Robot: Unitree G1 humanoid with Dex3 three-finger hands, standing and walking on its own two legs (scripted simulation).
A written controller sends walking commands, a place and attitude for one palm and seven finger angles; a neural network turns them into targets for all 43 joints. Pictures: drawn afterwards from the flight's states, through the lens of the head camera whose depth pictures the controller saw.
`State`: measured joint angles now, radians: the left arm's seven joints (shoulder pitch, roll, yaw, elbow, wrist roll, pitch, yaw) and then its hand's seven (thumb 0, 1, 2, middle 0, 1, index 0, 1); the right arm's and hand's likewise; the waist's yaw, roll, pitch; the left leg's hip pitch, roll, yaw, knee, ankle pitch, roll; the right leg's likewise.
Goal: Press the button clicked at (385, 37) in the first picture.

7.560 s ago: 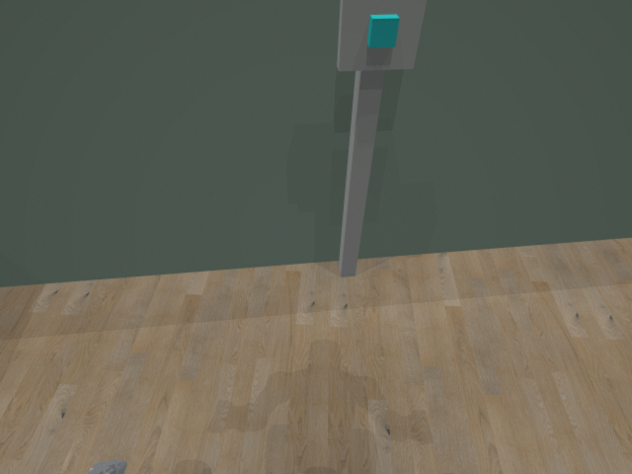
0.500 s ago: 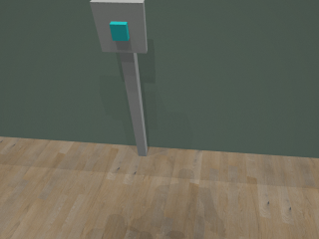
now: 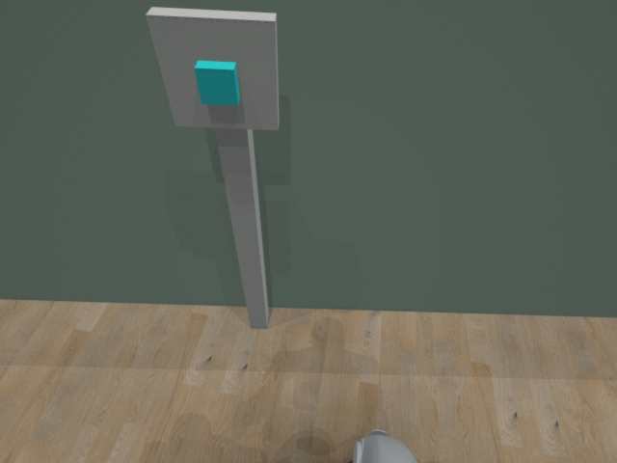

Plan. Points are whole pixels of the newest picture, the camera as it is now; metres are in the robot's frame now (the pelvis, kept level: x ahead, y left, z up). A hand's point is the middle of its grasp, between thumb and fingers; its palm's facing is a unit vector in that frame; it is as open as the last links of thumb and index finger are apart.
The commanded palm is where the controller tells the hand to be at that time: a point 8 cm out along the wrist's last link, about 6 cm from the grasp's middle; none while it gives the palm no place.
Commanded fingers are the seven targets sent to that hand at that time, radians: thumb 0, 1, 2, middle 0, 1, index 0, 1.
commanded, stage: take the last steps up to it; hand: left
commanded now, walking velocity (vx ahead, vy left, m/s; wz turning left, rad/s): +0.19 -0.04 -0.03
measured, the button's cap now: (218, 82) +0.61 +0.17 +0.18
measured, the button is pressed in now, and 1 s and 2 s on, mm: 0 0 0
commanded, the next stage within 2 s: come to a stop and stand still in 0.08 s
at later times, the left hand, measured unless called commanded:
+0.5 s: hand (190, 447) +0.18 +0.19 -0.19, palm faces +0.06 -0.98 -0.18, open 7.3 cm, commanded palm none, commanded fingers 0.00 0.90 0.90 -0.20 -0.30 -0.20 -0.30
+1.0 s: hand out of the picture +0.11 +0.17 -0.17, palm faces -0.01 -0.97 -0.24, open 7.4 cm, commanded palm none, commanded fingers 0.00 0.90 0.90 -0.20 -0.30 -0.20 -0.30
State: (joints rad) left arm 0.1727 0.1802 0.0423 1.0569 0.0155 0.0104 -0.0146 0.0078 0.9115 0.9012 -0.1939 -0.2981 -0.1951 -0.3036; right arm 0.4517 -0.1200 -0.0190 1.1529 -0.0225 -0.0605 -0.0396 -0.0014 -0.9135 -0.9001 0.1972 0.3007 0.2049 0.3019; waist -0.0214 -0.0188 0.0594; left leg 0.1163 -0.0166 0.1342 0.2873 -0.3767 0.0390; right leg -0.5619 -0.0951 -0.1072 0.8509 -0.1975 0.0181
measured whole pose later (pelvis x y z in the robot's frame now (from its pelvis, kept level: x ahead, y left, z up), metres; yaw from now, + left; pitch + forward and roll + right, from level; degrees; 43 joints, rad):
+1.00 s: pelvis +0.07 -0.02 +0.00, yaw -3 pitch -1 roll +1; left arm 0.29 0.19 0.04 1.06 0.02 0.02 0.02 0.00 0.91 0.90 -0.19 -0.30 -0.20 -0.30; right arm 0.25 -0.18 -0.06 1.06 -0.02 0.04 -0.02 0.00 -0.91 -0.90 0.20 0.30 0.21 0.30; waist -0.02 0.01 -0.02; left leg -0.35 0.04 0.11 0.43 -0.14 -0.01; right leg -0.11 -0.05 -0.07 0.45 -0.35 -0.01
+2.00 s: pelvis +0.02 +0.04 +0.00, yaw -3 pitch -3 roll +0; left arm 0.26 0.27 0.02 0.98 0.02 0.02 0.02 0.01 0.91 0.90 -0.20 -0.30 -0.20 -0.30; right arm 0.26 -0.25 -0.02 0.99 -0.02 0.01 0.00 0.00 -0.90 -0.90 0.20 0.30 0.21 0.30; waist 0.00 0.01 -0.01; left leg -0.23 -0.02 0.09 0.48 -0.20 0.05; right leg -0.18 -0.11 -0.04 0.47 -0.25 0.05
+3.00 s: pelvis +0.13 +0.00 -0.01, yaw -2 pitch -2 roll +0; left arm 0.40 0.10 0.01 1.11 0.02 0.02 0.04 0.01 0.91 0.90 -0.20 -0.30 -0.20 -0.30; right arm 0.15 -0.13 -0.02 1.03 -0.01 -0.03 -0.05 0.00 -0.91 -0.90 0.19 0.30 0.20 0.30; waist 0.04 -0.03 0.05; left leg -0.31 0.04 0.20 0.57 -0.23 0.08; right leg -0.21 -0.03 -0.06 0.80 -0.52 0.02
